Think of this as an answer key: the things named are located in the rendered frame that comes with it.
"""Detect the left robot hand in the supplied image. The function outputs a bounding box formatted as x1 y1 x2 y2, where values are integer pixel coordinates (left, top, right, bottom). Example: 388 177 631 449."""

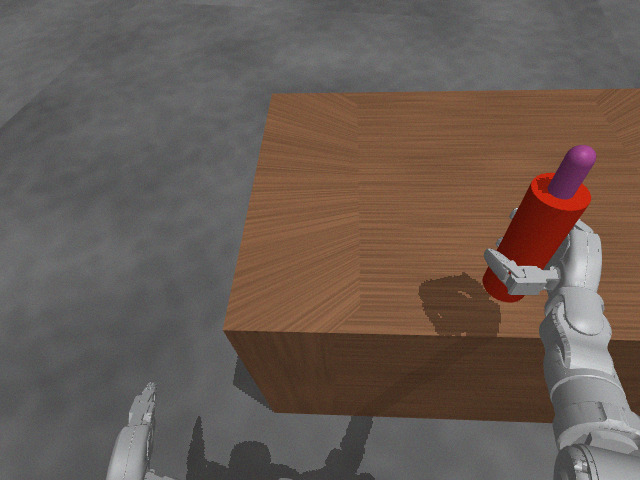
106 381 179 480

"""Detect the bottle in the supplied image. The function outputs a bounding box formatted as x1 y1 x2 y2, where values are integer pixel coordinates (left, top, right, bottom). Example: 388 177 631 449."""
483 145 596 302

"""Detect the right robot hand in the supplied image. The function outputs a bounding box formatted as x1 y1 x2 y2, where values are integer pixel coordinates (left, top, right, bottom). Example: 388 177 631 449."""
484 207 602 297

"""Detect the right robot arm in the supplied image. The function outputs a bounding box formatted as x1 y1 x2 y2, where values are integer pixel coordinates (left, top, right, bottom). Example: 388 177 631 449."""
539 286 640 480

